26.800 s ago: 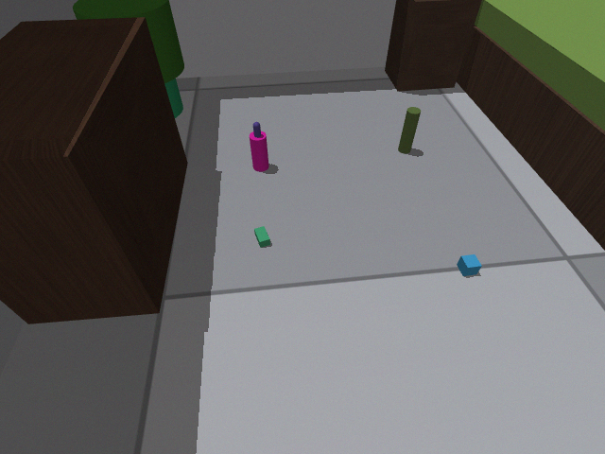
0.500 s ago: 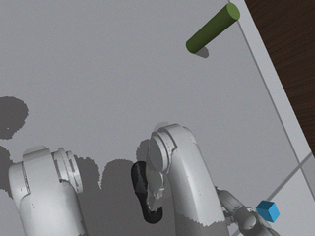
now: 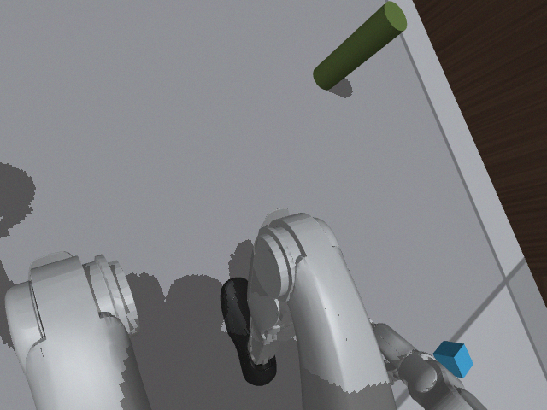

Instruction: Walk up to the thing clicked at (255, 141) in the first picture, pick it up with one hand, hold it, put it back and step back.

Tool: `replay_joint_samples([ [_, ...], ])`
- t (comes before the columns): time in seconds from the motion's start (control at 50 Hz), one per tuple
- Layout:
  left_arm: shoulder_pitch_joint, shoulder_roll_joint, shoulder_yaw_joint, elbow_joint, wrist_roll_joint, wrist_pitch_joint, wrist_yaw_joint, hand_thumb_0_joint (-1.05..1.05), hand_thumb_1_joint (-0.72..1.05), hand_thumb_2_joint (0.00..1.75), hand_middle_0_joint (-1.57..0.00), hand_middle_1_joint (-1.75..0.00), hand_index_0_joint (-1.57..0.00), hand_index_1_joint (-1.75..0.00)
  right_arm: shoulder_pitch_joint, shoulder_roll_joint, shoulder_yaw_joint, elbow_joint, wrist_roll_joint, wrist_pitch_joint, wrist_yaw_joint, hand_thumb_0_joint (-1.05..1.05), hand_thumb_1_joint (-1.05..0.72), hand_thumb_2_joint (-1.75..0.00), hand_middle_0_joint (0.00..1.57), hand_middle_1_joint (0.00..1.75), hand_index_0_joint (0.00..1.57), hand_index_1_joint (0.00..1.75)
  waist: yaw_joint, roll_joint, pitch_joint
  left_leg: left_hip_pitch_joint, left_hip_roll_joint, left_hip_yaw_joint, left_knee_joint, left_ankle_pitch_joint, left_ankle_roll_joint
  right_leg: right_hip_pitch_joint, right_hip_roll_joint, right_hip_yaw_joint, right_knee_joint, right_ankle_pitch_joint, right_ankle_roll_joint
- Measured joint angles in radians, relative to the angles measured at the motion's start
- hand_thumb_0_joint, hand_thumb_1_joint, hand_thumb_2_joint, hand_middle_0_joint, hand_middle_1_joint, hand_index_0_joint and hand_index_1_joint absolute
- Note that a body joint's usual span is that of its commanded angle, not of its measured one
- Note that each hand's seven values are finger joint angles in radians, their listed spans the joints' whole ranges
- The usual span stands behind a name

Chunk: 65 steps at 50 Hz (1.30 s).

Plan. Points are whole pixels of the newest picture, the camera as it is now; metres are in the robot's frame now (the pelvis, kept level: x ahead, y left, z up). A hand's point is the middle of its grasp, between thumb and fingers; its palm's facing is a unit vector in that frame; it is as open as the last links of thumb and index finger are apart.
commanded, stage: open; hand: left
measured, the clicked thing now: out of the picture +0.45 +0.32 -0.14
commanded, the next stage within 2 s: withdraw in 0.34 s
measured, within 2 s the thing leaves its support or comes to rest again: rests again in 0.76 s
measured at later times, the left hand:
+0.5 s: hand out of the picture +0.45 +0.35 -0.13, palm faces +0.52 -0.85 -0.03, open 15.6 cm
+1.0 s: hand out of the picture +0.41 +0.42 -0.03, palm faces +0.53 -0.84 -0.10, open 16.5 cm
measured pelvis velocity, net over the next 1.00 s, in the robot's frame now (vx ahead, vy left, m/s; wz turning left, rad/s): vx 0.01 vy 0.00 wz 0.05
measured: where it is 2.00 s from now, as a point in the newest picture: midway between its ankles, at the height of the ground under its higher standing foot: (186, 384)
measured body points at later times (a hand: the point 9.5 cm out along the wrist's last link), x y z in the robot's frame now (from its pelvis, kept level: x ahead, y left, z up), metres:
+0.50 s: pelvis +0.00 +0.00 +0.00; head +0.23 +0.15 +0.35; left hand +0.42 +0.39 -0.12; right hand +0.14 -0.26 -0.05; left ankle +0.08 +0.13 -0.26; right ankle +0.14 -0.13 -0.26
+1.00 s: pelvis +0.01 +0.00 +0.03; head +0.21 +0.14 +0.40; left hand +0.38 +0.47 -0.02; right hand +0.16 -0.26 -0.05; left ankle +0.08 +0.13 -0.26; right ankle +0.14 -0.13 -0.26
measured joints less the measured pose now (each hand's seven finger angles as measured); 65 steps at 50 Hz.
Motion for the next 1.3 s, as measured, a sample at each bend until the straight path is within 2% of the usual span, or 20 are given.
replay_joint_samples([
  [0.12, -0.006, -0.002, 0.004, -0.016, 0.003, -0.022, -0.006, -0.02, -0.46, 0.60, -0.73, -0.85, -0.73, -0.81, 0.003, 0.005, 0.007, 0.003, -0.003, 0.000, -0.001, 0.00, -0.87, -0.88, 0.20, 0.30, 0.21, 0.30, 0.004, -0.010, -0.001, 0.003, 0.002, -0.004, 0.001, 0.001, -0.003, 0.000, 0.002, -0.003, 0.000, 0.005, -0.005],
  [0.34, -0.015, 0.022, -0.015, 0.024, -0.021, -0.019, -0.026, -0.01, -0.45, 0.33, -0.48, -0.49, -0.50, -0.46, 0.005, -0.005, 0.011, -0.012, 0.007, 0.008, -0.001, 0.00, -0.86, -0.88, 0.20, 0.30, 0.21, 0.30, -0.002, 0.008, -0.010, 0.000, 0.009, -0.001, -0.001, 0.002, 0.005, -0.004, 0.007, -0.002, -0.006, 0.010, -0.005],
  [0.52, -0.014, 0.015, 0.008, 0.029, -0.030, -0.036, -0.032, -0.01, -0.51, 0.22, -0.31, -0.32, -0.33, -0.29, 0.003, -0.004, 0.021, -0.011, 0.006, 0.011, -0.001, 0.00, -0.86, -0.88, 0.20, 0.30, 0.21, 0.30, 0.003, -0.007, -0.007, 0.008, 0.009, -0.006, -0.001, -0.002, -0.004, -0.002, 0.006, -0.004, -0.003, 0.010, -0.004],
  [0.62, -0.022, 0.024, 0.063, -0.009, -0.034, -0.030, -0.038, -0.01, -0.55, 0.19, -0.22, -0.25, -0.24, -0.23, -0.002, -0.002, 0.018, -0.012, 0.006, 0.013, -0.007, 0.00, -0.85, -0.88, 0.20, 0.30, 0.21, 0.30, 0.007, -0.014, 0.000, 0.009, 0.008, -0.011, 0.002, -0.002, -0.007, -0.002, 0.006, -0.007, -0.001, 0.011, -0.002],
  [0.68, -0.016, 0.039, 0.091, -0.063, -0.021, -0.006, -0.049, -0.01, -0.55, 0.19, -0.18, -0.23, -0.21, -0.21, 0.008, 0.001, 0.005, -0.015, 0.010, 0.021, -0.012, 0.00, -0.85, -0.88, 0.20, 0.30, 0.21, 0.30, 0.014, -0.011, -0.008, 0.008, 0.007, -0.010, -0.001, -0.005, -0.010, -0.003, 0.004, -0.008, -0.003, 0.008, -0.008],
  [0.74, 0.006, 0.052, 0.084, -0.118, -0.021, 0.036, -0.080, -0.01, -0.56, 0.19, -0.16, -0.22, -0.19, -0.20, 0.031, 0.006, -0.020, -0.009, 0.024, 0.031, -0.020, 0.00, -0.86, -0.88, 0.20, 0.30, 0.21, 0.30, 0.027, 0.008, -0.036, 0.004, 0.005, -0.002, -0.013, -0.008, -0.011, -0.006, -0.002, -0.004, -0.009, -0.002, -0.013],
  [0.82, 0.049, 0.030, 0.054, -0.194, -0.065, 0.113, -0.143, -0.01, -0.55, 0.19, -0.16, -0.23, -0.19, -0.21, 0.072, 0.007, -0.061, 0.011, 0.062, 0.040, -0.031, 0.00, -0.86, -0.89, 0.20, 0.30, 0.21, 0.30, 0.058, 0.052, -0.095, -0.006, 0.004, 0.022, -0.042, -0.010, -0.003, -0.012, -0.014, 0.010, -0.024, -0.018, -0.016],
  [0.9, 0.065, -0.010, 0.026, -0.240, -0.114, 0.190, -0.183, -0.01, -0.54, 0.20, -0.16, -0.25, -0.20, -0.22, 0.109, 0.010, -0.102, 0.027, 0.106, 0.043, -0.041, 0.00, -0.86, -0.88, 0.20, 0.30, 0.21, 0.30, 0.090, 0.088, -0.156, -0.010, 0.004, 0.054, -0.075, -0.008, 0.007, -0.016, -0.027, 0.031, -0.039, -0.032, -0.018],
  [0.94, 0.059, -0.017, 0.008, -0.232, -0.120, 0.216, -0.195, -0.01, -0.53, 0.20, -0.16, -0.26, -0.20, -0.23, 0.113, 0.014, -0.117, 0.030, 0.124, 0.042, -0.046, 0.01, -0.86, -0.88, 0.20, 0.30, 0.21, 0.30, 0.097, 0.097, -0.176, -0.008, 0.004, 0.068, -0.090, -0.005, 0.011, -0.016, -0.031, 0.041, -0.045, -0.034, -0.017],
  [0.98, 0.048, -0.019, -0.003, -0.219, -0.114, 0.238, -0.206, -0.01, -0.52, 0.20, -0.15, -0.26, -0.20, -0.22, 0.110, 0.019, -0.131, 0.028, 0.135, 0.038, -0.050, 0.01, -0.85, -0.88, 0.20, 0.30, 0.21, 0.30, 0.100, 0.102, -0.188, -0.005, 0.006, 0.078, -0.102, -0.001, 0.014, -0.015, -0.033, 0.048, -0.052, -0.033, -0.018],
  [1.02, 0.025, -0.008, -0.010, -0.199, -0.043, 0.280, -0.192, -0.01, -0.51, 0.18, -0.14, -0.23, -0.18, -0.20, 0.104, 0.033, -0.158, 0.033, 0.157, 0.042, -0.051, 0.01, -0.84, -0.88, 0.20, 0.31, 0.21, 0.30, 0.100, 0.103, -0.196, -0.004, 0.007, 0.089, -0.117, 0.006, 0.015, -0.017, -0.035, 0.055, -0.060, -0.029, -0.022],
  [1.06, 0.007, 0.004, -0.017, -0.186, 0.011, 0.337, -0.179, -0.01, -0.50, 0.16, -0.12, -0.21, -0.16, -0.18, 0.100, 0.045, -0.182, 0.031, 0.175, 0.055, -0.050, 0.01, -0.85, -0.88, 0.20, 0.31, 0.21, 0.30, 0.098, 0.106, -0.207, -0.004, 0.008, 0.100, -0.135, 0.014, 0.015, -0.022, -0.038, 0.062, -0.071, -0.025, -0.028],
  [1.16, 0.035, 0.012, 0.019, -0.259, 0.102, 0.466, -0.143, -0.01, -0.48, 0.11, -0.10, -0.15, -0.12, -0.13, 0.121, 0.061, -0.227, 0.020, 0.210, 0.090, -0.055, 0.00, -0.87, -0.89, 0.20, 0.31, 0.21, 0.30, 0.101, 0.131, -0.245, 0.010, 0.014, 0.126, -0.190, 0.017, 0.018, -0.018, -0.043, 0.078, -0.110, -0.026, -0.031],
  [1.22, 0.070, 0.021, 0.022, -0.306, 0.118, 0.530, -0.116, -0.01, -0.49, 0.10, -0.09, -0.12, -0.10, -0.11, 0.152, 0.065, -0.257, 0.024, 0.233, 0.107, -0.064, 0.01, -0.88, -0.90, 0.20, 0.31, 0.21, 0.30, 0.112, 0.152, -0.285, 0.028, 0.016, 0.147, -0.231, 0.012, 0.019, -0.009, -0.049, 0.094, -0.137, -0.035, -0.032],
  [1.3, 0.127, 0.018, -0.006, -0.346, 0.120, 0.610, -0.079, -0.01, -0.51, 0.08, -0.08, -0.09, -0.08, -0.09, 0.186, 0.069, -0.299, 0.038, 0.260, 0.123, -0.075, 0.01, -0.89, -0.90, 0.20, 0.31, 0.21, 0.30, 0.141, 0.181, -0.330, 0.066, 0.021, 0.177, -0.298, 0.009, 0.023, 0.017, -0.056, 0.114, -0.187, -0.042, -0.029],
])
